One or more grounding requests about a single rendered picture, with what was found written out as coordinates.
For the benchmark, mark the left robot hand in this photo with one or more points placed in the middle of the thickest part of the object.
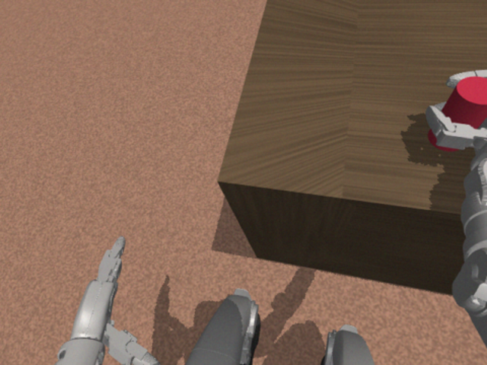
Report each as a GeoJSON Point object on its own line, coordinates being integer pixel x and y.
{"type": "Point", "coordinates": [93, 316]}

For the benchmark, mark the can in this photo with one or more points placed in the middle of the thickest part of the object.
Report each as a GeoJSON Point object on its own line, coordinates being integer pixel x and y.
{"type": "Point", "coordinates": [466, 105]}

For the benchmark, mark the left robot foot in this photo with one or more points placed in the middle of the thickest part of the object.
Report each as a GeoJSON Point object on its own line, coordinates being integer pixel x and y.
{"type": "Point", "coordinates": [254, 342]}

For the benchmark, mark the right robot hand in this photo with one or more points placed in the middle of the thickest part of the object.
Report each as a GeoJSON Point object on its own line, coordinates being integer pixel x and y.
{"type": "Point", "coordinates": [456, 135]}

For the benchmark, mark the right robot arm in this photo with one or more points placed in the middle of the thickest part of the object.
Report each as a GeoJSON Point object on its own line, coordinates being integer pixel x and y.
{"type": "Point", "coordinates": [470, 285]}

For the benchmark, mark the left robot arm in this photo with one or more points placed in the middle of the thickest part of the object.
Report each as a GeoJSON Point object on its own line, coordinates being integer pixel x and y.
{"type": "Point", "coordinates": [81, 351]}

